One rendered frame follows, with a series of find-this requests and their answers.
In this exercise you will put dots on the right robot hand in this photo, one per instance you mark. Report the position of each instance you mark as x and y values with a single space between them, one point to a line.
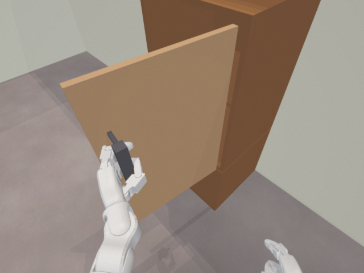
287 263

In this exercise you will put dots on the handle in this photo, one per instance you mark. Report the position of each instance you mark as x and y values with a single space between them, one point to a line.
122 155

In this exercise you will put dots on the left robot forearm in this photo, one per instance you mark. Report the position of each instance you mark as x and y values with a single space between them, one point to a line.
122 232

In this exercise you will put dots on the cupboard door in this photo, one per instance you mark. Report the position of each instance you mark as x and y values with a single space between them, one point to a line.
170 103

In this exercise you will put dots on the left robot hand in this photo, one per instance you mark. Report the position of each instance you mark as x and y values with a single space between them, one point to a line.
109 178

